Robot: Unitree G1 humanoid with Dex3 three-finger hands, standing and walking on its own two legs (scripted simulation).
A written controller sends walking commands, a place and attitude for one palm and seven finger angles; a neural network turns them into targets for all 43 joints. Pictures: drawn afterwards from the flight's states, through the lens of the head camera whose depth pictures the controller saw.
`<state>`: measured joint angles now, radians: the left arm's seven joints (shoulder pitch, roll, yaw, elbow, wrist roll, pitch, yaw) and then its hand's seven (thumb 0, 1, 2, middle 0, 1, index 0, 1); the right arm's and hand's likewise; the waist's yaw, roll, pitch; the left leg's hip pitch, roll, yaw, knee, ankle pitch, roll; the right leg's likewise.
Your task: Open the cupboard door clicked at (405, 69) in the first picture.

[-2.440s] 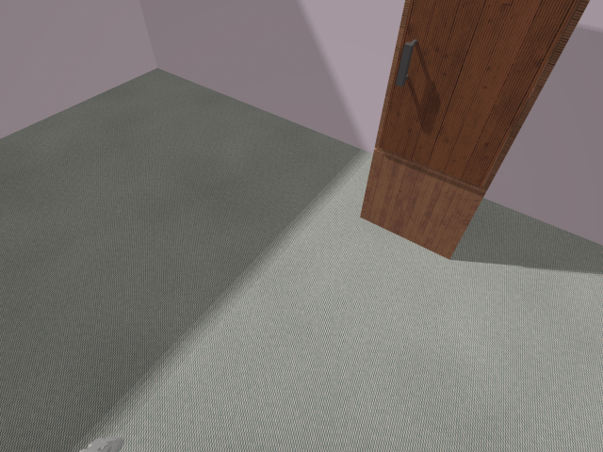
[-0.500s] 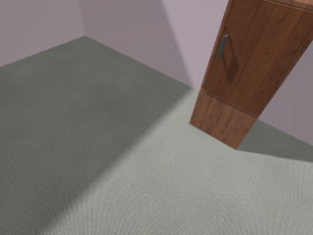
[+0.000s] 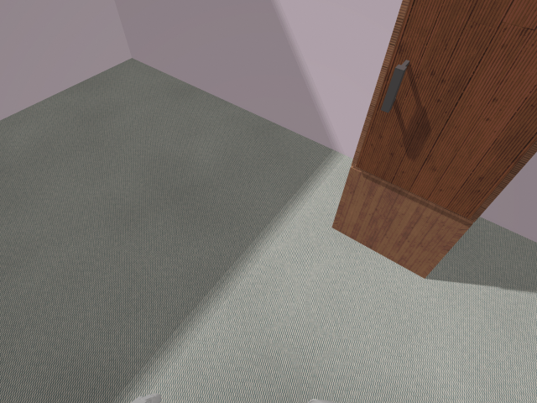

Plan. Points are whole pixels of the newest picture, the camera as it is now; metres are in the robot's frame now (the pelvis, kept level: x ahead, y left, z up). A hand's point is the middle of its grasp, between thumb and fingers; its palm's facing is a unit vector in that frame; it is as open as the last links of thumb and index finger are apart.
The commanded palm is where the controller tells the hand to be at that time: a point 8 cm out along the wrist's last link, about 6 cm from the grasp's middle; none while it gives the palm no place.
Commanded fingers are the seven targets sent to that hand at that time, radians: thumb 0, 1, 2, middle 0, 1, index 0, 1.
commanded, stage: turn to face it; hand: left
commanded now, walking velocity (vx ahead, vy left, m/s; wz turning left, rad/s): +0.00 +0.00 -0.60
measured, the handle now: (396, 86) +0.86 -0.31 +0.02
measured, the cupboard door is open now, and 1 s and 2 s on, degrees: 0 0 0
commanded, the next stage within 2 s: take the last steps up to it in 0.86 s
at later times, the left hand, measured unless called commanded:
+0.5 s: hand (125, 379) +0.18 +0.25 -0.16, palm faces -0.17 -0.97 -0.18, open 7.4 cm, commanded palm none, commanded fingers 0.00 0.90 0.90 -0.20 -0.30 -0.20 -0.30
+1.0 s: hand (208, 322) +0.27 +0.12 -0.13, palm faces -0.48 -0.84 -0.25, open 7.4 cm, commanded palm none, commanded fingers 0.00 0.90 0.90 -0.20 -0.30 -0.20 -0.30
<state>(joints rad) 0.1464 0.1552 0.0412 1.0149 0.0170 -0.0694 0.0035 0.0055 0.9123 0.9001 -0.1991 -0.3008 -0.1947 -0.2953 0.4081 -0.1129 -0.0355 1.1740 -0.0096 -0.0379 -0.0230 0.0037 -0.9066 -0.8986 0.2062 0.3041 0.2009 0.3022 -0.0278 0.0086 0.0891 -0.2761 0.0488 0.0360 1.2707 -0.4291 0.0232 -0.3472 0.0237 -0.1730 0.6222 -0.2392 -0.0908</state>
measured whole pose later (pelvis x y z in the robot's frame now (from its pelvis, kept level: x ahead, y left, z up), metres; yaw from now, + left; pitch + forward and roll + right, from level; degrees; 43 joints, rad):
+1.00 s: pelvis +0.10 +0.01 +0.02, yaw -29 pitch +1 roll +1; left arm 0.16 0.15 0.04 0.93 0.02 0.01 0.01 0.01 0.91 0.90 -0.20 -0.30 -0.20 -0.30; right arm 0.25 -0.23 -0.07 1.02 -0.03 0.06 -0.01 0.00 -0.91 -0.90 0.20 0.30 0.20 0.30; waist -0.04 0.06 0.05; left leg -0.47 0.11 0.05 1.08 -0.39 -0.09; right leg -0.24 0.00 -0.05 0.51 -0.29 -0.05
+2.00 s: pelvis +0.28 -0.15 +0.02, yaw -33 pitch +0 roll -1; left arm 0.18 0.15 0.04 1.06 0.02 -0.05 0.03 -0.02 0.96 0.90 -0.20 -0.30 -0.20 -0.30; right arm 0.26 -0.16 -0.05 1.07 -0.02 -0.01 -0.02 0.00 -0.91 -0.90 0.20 0.30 0.20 0.30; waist -0.03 0.04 0.03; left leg -0.46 0.12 0.08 0.92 -0.34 -0.03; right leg -0.22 0.00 -0.20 0.44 -0.22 -0.07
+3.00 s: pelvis +0.19 -0.14 +0.01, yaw -33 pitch +0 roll +1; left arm 0.36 0.16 0.02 0.97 0.03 0.03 0.03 0.01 0.91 0.90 -0.20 -0.30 -0.20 -0.30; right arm 0.36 -0.16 -0.04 0.97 -0.02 0.04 0.00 0.00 -0.91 -0.90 0.20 0.30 0.20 0.30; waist -0.01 -0.01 -0.05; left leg -0.29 0.00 0.04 0.66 -0.36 0.01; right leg -0.33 0.00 -0.04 0.58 -0.25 -0.04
